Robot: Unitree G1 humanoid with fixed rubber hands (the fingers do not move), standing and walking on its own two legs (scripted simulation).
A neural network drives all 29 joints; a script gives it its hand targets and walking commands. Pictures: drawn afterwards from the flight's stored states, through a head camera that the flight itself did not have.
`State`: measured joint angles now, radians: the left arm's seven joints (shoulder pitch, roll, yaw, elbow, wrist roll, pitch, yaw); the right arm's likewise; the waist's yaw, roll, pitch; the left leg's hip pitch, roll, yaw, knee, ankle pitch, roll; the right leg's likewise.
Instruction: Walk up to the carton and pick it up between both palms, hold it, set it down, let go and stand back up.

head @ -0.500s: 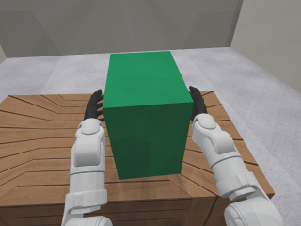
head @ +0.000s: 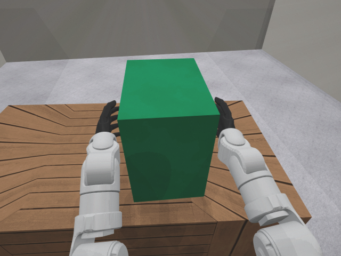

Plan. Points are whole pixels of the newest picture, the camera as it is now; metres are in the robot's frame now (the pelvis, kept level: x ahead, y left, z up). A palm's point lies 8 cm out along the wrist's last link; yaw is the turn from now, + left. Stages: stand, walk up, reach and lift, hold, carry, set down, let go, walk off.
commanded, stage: hold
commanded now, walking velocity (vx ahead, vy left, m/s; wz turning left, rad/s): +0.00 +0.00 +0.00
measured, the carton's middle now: (165, 127) +0.42 +0.01 +0.13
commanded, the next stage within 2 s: none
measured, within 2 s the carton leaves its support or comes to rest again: neither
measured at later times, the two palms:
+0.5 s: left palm (106, 137) +0.35 +0.14 +0.17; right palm (226, 132) +0.35 -0.13 +0.17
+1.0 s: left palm (105, 137) +0.35 +0.14 +0.17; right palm (226, 132) +0.35 -0.13 +0.17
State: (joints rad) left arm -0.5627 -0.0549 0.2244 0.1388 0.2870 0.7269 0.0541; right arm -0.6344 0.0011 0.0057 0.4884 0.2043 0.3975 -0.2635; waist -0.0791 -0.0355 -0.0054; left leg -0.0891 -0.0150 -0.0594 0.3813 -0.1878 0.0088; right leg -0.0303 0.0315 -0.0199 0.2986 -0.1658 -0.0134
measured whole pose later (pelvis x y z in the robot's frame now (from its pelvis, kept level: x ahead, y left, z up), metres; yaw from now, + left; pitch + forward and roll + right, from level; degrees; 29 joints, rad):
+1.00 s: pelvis -0.01 +0.00 +0.00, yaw +0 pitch -6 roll -1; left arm -0.57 -0.05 0.23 0.16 0.30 0.73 0.05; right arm -0.64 0.01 0.00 0.51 0.20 0.39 -0.26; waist -0.07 -0.05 -0.01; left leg -0.09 -0.01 -0.05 0.38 -0.18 0.01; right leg -0.04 0.03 -0.02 0.30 -0.15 -0.02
